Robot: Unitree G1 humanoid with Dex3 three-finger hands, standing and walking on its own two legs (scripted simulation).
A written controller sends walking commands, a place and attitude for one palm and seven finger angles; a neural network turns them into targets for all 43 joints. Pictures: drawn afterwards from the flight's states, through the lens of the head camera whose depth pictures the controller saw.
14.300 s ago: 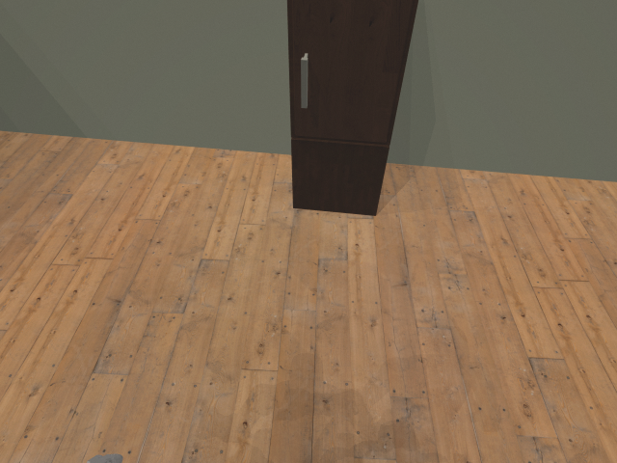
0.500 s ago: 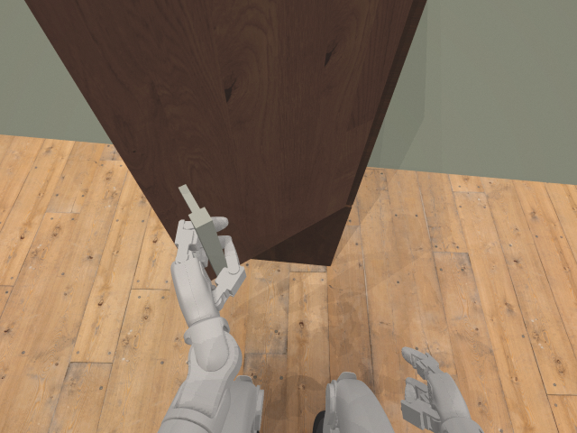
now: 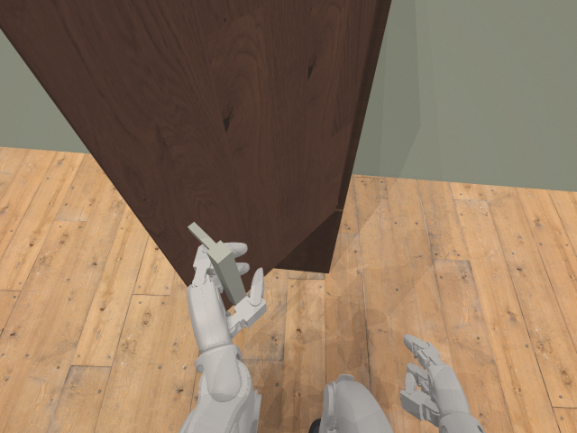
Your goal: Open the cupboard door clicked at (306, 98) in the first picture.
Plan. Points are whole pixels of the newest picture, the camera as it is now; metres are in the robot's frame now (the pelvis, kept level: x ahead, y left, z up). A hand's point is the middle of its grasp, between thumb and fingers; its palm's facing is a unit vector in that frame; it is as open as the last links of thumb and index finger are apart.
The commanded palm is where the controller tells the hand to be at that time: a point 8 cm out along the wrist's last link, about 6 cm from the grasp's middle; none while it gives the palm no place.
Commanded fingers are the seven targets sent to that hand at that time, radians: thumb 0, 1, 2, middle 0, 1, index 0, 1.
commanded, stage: open thumb and fingers to let go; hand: left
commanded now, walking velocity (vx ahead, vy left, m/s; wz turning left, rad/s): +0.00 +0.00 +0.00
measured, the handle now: (220, 269) +0.33 +0.11 +0.02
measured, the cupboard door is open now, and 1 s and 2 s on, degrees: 52 53 53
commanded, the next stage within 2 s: slide the hand sideways off the handle in 0.58 s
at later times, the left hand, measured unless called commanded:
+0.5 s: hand (249, 298) +0.30 +0.07 +0.01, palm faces +0.29 -0.96 -0.04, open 14.6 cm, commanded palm +0.25 +0.11 +0.01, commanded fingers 0.00 -0.50 0.30 -0.17 -0.40 -0.17 -0.40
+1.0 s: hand (239, 327) +0.26 +0.07 +0.02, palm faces -0.13 -0.99 +0.06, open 16.3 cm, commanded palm +0.23 +0.13 +0.01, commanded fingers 0.00 -0.50 0.30 -0.15 -0.30 -0.15 -0.30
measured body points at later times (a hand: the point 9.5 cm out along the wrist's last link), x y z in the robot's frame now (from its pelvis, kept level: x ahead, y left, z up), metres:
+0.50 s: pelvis -0.01 +0.02 +0.00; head +0.09 +0.01 +0.44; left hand +0.27 +0.12 +0.01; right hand +0.17 -0.20 -0.11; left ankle +0.01 +0.15 -0.61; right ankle +0.04 -0.07 -0.61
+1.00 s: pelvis -0.01 +0.04 -0.01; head +0.09 +0.03 +0.43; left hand +0.26 +0.13 +0.02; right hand +0.17 -0.19 -0.11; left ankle +0.01 +0.15 -0.61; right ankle +0.04 -0.06 -0.61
